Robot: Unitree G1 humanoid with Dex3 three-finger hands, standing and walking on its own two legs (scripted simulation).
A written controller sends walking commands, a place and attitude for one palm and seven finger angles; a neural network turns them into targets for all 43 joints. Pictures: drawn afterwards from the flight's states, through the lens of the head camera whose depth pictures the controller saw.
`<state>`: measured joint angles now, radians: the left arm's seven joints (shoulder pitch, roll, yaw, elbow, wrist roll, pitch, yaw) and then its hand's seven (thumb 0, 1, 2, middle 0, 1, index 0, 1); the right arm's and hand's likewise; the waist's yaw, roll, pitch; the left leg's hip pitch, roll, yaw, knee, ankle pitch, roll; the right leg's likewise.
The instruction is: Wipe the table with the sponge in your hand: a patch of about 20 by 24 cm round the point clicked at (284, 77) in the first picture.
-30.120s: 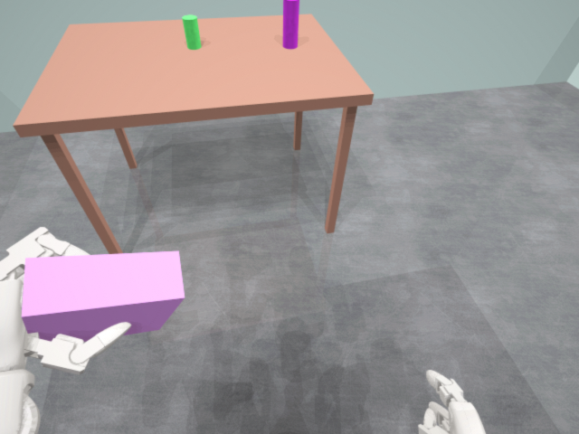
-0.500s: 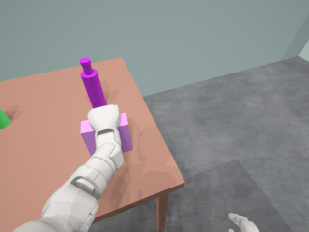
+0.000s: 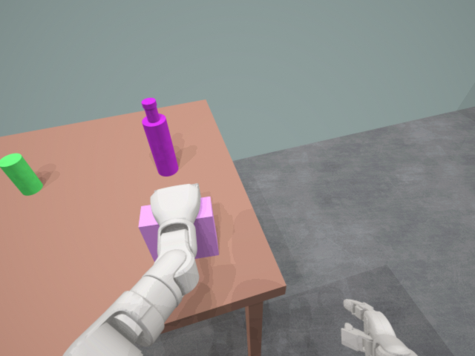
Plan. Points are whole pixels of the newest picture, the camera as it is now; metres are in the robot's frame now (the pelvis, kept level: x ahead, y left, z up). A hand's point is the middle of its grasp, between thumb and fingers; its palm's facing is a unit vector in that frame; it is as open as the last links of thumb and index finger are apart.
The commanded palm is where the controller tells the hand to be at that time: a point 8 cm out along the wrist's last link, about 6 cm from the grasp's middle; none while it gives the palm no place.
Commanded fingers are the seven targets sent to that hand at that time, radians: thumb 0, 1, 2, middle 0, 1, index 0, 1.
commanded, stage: wipe back along the third lane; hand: left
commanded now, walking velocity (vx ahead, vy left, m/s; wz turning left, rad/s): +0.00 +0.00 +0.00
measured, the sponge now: (184, 238) +0.35 +0.16 -0.01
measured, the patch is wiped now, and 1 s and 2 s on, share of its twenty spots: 0.95 0.95 0.95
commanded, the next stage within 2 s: slide back across to the middle lane in 1.32 s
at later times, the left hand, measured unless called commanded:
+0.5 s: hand (186, 247) +0.30 +0.13 +0.04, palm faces +0.00 -0.05 -1.00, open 9.5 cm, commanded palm +0.24 +0.11 +0.07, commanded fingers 0.00 0.10 1.30 -1.20 -1.60 -1.20 -1.60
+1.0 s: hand (188, 254) +0.28 +0.12 +0.04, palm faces +0.01 -0.08 -1.00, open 9.5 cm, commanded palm +0.23 +0.12 +0.07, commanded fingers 0.00 0.10 1.30 -1.20 -1.60 -1.20 -1.60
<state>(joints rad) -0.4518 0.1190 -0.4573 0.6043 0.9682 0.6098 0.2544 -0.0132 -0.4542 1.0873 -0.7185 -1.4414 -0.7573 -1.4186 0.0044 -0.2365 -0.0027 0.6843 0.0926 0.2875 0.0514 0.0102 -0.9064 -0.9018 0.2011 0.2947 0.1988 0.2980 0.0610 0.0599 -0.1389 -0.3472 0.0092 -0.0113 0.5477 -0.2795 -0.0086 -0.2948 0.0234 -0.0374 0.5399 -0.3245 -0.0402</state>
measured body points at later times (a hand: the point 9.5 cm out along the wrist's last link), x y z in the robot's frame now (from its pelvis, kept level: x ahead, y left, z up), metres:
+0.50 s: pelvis -0.02 -0.01 +0.00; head -0.06 -0.05 +0.45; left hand +0.29 +0.13 +0.09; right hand +0.21 -0.23 -0.09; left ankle +0.00 +0.13 -0.73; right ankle -0.03 -0.10 -0.73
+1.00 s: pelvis -0.02 -0.01 +0.00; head -0.06 -0.06 +0.44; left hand +0.28 +0.13 +0.09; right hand +0.21 -0.23 -0.09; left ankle +0.00 +0.13 -0.73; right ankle -0.03 -0.09 -0.73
